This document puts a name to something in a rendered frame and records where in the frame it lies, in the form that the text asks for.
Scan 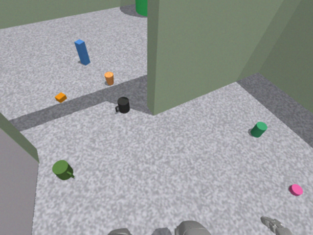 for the right robot hand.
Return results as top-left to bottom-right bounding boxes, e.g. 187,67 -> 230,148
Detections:
261,216 -> 293,235

